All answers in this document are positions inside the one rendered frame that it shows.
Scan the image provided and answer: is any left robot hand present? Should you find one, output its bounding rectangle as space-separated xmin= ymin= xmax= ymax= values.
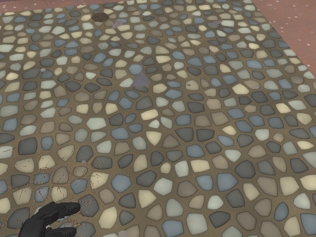
xmin=18 ymin=201 xmax=81 ymax=237

